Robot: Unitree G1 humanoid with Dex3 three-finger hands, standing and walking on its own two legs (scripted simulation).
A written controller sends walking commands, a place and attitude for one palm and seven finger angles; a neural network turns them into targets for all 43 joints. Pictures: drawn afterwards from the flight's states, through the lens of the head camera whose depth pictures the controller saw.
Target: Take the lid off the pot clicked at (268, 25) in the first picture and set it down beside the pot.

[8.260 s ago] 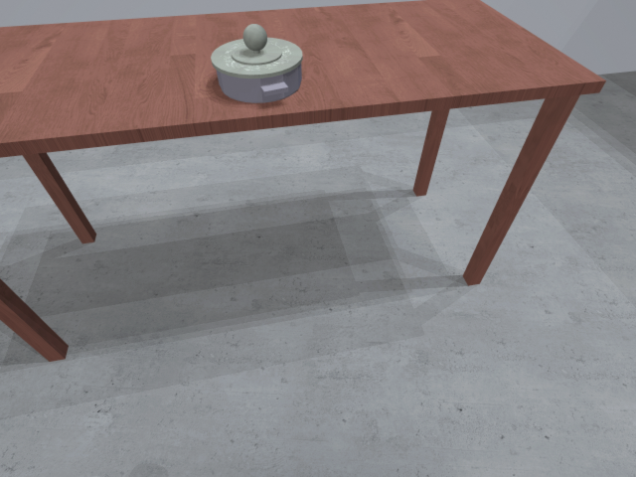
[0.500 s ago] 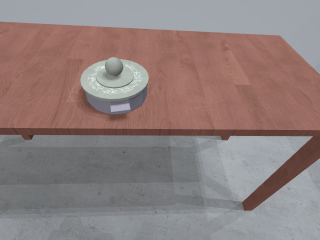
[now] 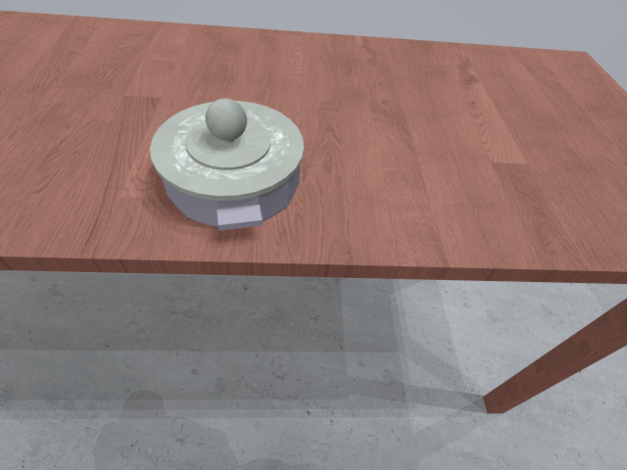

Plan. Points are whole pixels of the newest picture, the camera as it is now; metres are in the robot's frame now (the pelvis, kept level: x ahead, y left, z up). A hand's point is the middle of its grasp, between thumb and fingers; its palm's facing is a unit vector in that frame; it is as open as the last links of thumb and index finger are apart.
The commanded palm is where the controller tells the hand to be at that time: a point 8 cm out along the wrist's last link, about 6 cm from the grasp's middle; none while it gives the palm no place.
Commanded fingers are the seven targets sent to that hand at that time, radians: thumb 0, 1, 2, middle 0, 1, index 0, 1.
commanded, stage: come to a stop and stand still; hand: left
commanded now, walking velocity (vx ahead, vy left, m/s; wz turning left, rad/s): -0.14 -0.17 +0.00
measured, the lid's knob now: (226, 119) +0.48 +0.16 +0.18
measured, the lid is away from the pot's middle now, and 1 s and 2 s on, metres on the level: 0.00 0.00 0.00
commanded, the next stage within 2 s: look again from close up in 0.12 s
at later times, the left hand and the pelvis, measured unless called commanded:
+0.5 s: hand out of the picture +0.04 +0.17 -0.17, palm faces +0.03 -0.97 -0.22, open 7.4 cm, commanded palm none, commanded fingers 0.00 0.90 0.90 -0.20 -0.30 -0.20 -0.30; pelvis -0.02 -0.01 +0.00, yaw +1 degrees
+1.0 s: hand out of the picture -0.02 +0.22 -0.17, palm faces +0.04 -0.98 -0.21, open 7.4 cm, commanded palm none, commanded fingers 0.00 0.90 0.90 -0.20 -0.30 -0.20 -0.30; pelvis -0.02 +0.03 +0.01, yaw +2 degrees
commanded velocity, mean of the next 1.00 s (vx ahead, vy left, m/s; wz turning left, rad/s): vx -0.01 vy -0.01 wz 0.00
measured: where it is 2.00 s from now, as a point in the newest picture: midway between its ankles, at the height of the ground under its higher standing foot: outside the picture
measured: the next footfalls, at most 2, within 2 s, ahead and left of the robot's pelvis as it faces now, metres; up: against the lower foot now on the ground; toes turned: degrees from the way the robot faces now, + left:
right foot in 0.20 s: +0.00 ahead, -0.12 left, +0.00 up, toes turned +2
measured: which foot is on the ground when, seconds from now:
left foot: down 0.00-1.00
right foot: up 0.00-0.18, down 0.20-1.00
